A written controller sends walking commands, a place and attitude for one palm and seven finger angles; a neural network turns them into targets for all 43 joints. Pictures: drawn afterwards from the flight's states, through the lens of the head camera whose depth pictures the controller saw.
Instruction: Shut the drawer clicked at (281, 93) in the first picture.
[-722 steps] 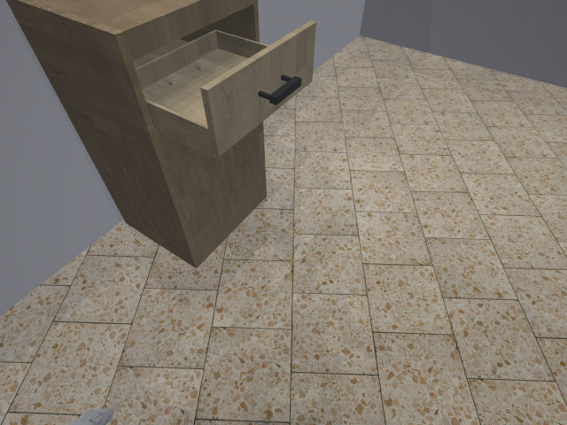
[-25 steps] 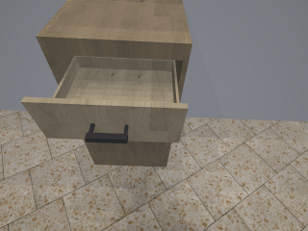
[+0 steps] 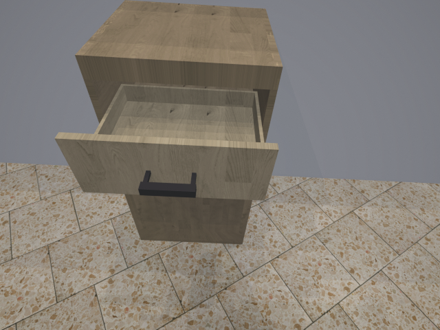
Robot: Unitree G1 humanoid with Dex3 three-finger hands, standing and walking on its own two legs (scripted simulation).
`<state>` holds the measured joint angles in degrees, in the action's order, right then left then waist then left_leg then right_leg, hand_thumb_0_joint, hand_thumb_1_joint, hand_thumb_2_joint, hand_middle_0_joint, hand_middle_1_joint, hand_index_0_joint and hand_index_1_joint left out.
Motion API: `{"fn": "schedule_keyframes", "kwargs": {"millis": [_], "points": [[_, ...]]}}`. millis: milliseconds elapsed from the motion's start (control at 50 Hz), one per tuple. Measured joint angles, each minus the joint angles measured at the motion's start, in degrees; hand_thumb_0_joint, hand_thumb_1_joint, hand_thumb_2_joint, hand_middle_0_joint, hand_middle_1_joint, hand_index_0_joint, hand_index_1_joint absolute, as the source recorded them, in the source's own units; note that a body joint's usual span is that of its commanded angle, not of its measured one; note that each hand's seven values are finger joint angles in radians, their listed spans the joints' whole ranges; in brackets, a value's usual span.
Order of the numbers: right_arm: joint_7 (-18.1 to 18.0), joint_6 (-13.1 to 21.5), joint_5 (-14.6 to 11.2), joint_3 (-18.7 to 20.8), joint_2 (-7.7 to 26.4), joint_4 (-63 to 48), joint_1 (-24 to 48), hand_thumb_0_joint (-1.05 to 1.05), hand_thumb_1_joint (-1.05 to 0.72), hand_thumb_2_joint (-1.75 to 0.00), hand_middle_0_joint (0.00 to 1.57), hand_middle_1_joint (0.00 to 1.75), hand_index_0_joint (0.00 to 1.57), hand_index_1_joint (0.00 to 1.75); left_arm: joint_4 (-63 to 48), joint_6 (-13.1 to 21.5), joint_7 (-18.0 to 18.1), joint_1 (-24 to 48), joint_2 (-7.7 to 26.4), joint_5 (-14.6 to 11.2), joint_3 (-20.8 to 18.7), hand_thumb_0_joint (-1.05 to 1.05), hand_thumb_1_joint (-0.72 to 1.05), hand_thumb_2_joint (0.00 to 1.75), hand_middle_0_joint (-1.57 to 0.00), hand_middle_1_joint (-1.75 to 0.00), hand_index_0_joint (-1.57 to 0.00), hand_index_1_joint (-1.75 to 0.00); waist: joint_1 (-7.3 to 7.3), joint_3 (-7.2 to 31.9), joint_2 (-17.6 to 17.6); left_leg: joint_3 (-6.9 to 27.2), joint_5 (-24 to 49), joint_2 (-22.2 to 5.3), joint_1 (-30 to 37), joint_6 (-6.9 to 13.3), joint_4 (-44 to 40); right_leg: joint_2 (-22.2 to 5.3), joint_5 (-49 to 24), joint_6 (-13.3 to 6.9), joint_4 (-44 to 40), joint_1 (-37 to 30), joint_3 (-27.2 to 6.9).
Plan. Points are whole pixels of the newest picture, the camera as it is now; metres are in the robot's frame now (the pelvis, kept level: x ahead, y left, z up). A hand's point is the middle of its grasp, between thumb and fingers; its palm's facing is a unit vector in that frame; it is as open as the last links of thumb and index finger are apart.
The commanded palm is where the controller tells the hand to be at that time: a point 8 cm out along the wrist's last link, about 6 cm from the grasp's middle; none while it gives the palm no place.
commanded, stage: look again from close up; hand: left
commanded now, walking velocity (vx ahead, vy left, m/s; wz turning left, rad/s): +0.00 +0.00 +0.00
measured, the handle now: (169, 182) +0.41 +0.14 +0.01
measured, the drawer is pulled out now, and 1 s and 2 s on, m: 0.23 0.23 0.23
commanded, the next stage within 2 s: shuffle to correct the standing spot in 0.20 s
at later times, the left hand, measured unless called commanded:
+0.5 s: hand out of the picture -0.06 +0.19 -0.18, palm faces -0.01 -0.99 -0.14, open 7.4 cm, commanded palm none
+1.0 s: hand out of the picture +0.01 +0.12 -0.20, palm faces +0.01 -1.00 -0.08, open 7.4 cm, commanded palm none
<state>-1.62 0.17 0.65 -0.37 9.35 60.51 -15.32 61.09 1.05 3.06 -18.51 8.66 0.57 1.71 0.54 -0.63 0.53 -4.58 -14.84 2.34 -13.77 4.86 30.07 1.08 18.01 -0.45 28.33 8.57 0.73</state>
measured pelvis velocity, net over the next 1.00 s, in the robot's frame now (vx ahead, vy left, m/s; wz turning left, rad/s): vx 0.02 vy -0.02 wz -0.01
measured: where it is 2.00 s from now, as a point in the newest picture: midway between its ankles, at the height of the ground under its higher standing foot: outside the picture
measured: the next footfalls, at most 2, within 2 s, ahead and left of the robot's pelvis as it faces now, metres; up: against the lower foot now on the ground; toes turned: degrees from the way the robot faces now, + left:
right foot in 0.80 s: +0.03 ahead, -0.14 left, +0.00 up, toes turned -6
right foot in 1.28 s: +0.12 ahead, -0.21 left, +0.00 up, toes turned -4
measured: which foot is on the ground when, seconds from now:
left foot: down 0.00-1.00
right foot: down 0.00-0.48, up 0.50-0.78, down 0.80-1.00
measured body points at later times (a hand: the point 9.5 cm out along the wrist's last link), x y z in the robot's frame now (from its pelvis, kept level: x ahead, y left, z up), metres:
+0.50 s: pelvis -0.02 +0.03 +0.00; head -0.02 +0.05 +0.45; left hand -0.06 +0.24 -0.17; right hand -0.02 -0.21 -0.14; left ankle +0.02 +0.06 -0.73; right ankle -0.03 -0.12 -0.73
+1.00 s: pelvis +0.02 -0.02 -0.01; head +0.02 +0.02 +0.44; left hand +0.01 +0.17 -0.19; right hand -0.01 -0.24 -0.15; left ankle +0.02 +0.06 -0.74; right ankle -0.01 -0.14 -0.73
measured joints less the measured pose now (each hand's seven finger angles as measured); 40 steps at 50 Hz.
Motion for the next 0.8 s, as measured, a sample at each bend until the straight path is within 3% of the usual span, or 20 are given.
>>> {"fn": "schedule_keyframes", "kwargs": {"millis": [380,500,660,720,800], "points": [[0.94,-0.18,-0.02,-0.60,-0.21,1.10,-0.13,0.01,-0.91,-0.90,0.20,0.30,0.20,0.30,-0.51,-1.08,-0.71,-1.42,1.63,0.39,0.02,0.01,0.91,0.90,-0.19,-0.30,-0.20,-0.30,-0.69,-0.35,1.86,-0.39,5.23,2.53,0.38,1.95,-6.28,-2.39,-3.14,1.28,-2.60,1.13,-0.22],[0.54,-0.83,0.15,0.14,-0.70,2.42,-0.70,0.01,-0.91,-0.90,0.20,0.30,0.20,0.30,0.77,-2.19,-1.29,-3.88,1.22,0.94,-0.50,0.01,0.91,0.90,-0.19,-0.30,-0.20,-0.30,-0.87,-0.03,2.28,-1.41,4.67,2.38,-0.34,2.61,-5.64,-2.60,2.51,-0.84,1.56,3.50,-0.38],[-0.19,-0.07,0.77,1.27,-0.46,2.66,-1.60,0.01,-0.91,-0.90,0.20,0.30,0.20,0.30,1.09,-3.54,-2.27,-4.40,0.10,1.08,-1.62,0.01,0.91,0.90,-0.19,-0.30,-0.20,-0.30,-0.31,-0.13,1.81,-3.01,3.90,0.50,-0.62,2.06,-5.25,-2.17,6.68,-1.24,13.32,9.18,1.02],[-0.29,0.09,0.93,1.53,-0.31,2.87,-2.29,0.00,-0.91,-0.90,0.20,0.30,0.20,0.30,0.36,-3.49,-2.50,-3.30,-0.24,0.97,-1.93,0.01,0.91,0.90,-0.19,-0.30,-0.20,-0.30,0.06,-0.04,1.33,-2.97,3.70,-0.37,-0.55,1.39,-5.19,-2.48,6.26,-1.22,11.41,9.15,1.47],[-0.16,-0.24,0.79,1.62,-0.78,3.55,-3.48,0.00,-0.91,-0.90,0.20,0.30,0.20,0.30,-0.74,-2.27,-2.24,-1.75,0.05,0.76,-2.06,0.01,0.91,0.90,-0.19,-0.30,-0.20,-0.30,0.44,0.32,1.90,-2.36,1.90,-0.98,-1.72,-0.02,-2.17,-2.93,1.75,-1.34,0.31,5.09,1.65]]}}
